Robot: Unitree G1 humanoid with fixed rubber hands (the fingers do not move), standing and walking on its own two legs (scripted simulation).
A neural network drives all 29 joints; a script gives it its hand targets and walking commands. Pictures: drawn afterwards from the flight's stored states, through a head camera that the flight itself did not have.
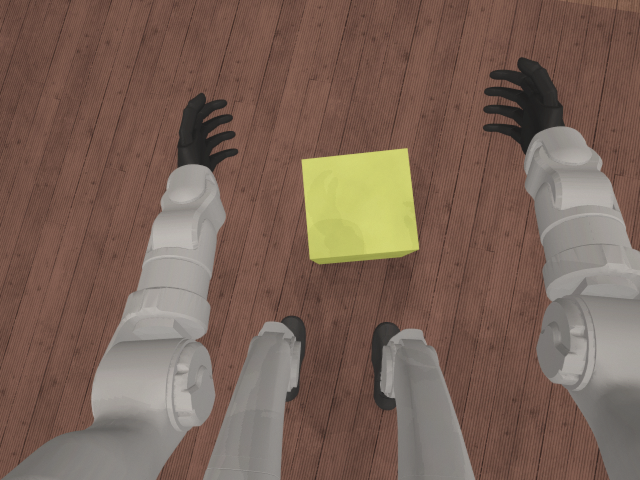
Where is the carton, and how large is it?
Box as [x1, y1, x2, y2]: [302, 148, 418, 263]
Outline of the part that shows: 407,148 302,159 310,259 317,263 328,263 402,256 418,249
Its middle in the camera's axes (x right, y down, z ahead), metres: +0.09 -0.05 +0.88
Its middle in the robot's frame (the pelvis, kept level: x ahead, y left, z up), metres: +0.47 -0.02 -0.52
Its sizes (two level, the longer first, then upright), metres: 0.210 0.200 0.250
